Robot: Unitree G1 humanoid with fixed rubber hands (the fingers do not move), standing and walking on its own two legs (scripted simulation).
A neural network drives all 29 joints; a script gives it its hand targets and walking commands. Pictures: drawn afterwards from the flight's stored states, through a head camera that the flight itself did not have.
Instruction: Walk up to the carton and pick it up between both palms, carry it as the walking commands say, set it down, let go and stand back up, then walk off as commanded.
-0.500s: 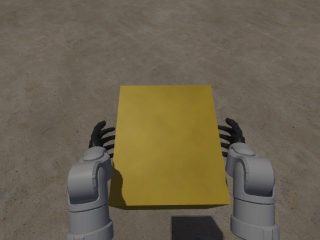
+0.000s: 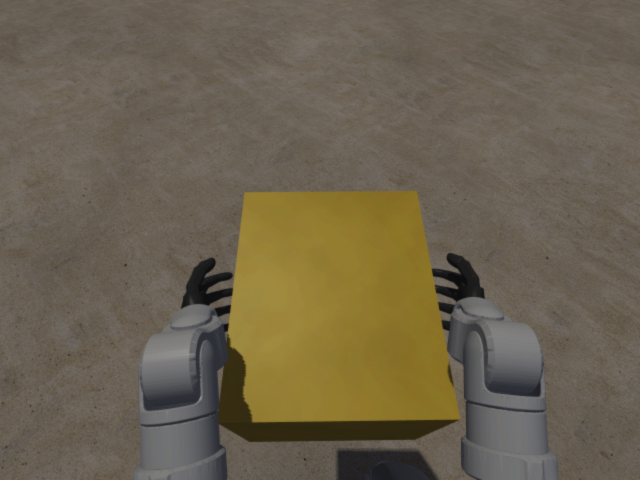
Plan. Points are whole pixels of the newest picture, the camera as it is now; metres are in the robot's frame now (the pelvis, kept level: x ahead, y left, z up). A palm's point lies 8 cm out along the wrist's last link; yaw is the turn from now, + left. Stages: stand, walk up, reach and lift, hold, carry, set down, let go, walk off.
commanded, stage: carry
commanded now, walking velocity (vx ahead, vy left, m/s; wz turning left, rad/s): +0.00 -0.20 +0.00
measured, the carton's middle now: (331, 318) +0.32 +0.01 -0.01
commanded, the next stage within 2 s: none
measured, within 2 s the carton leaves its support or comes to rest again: neither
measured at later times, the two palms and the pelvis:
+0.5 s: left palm (325, 356) +0.23 +0.02 +0.07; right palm (613, 370) +0.22 -0.29 +0.08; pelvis -0.06 -0.13 -0.01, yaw +1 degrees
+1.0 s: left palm (454, 409) +0.18 -0.10 +0.08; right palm out of the picture +0.15 -0.41 +0.07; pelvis -0.11 -0.24 +0.00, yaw +0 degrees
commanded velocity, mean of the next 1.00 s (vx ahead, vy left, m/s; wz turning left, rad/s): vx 0.00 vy -0.14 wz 0.00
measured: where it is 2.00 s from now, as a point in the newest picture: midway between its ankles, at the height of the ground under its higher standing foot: outside the picture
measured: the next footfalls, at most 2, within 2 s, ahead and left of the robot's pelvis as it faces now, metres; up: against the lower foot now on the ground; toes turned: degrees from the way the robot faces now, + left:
right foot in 0.20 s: +0.03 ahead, -0.20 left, +0.00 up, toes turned -5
left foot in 0.54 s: -0.03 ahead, -0.04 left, +0.00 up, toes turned +9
